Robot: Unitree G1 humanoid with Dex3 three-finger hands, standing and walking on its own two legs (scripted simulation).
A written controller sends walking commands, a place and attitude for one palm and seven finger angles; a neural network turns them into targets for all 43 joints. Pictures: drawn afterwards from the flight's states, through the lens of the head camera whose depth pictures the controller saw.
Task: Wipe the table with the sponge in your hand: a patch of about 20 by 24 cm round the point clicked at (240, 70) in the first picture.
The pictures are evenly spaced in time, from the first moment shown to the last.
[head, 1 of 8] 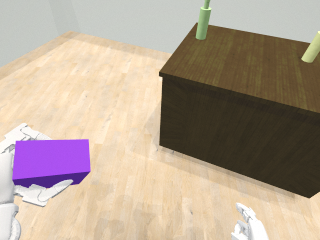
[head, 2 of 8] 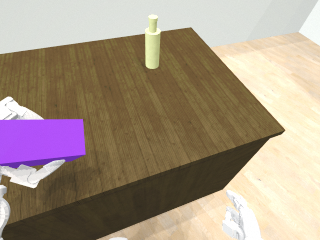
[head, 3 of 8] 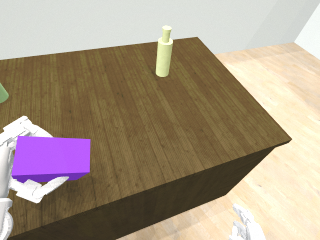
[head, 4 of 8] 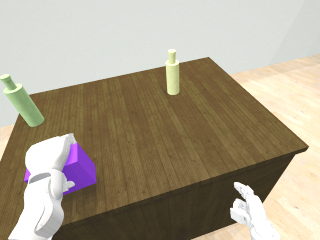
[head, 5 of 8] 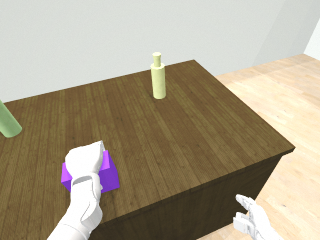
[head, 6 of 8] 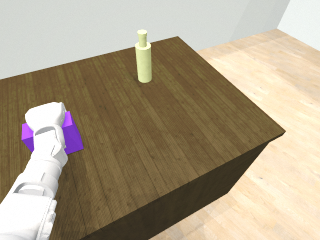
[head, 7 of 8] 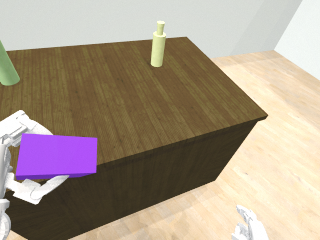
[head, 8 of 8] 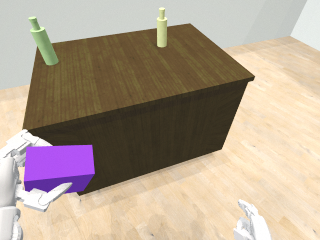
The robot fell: no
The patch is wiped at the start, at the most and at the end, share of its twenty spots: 0.00 1.00 1.00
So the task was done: yes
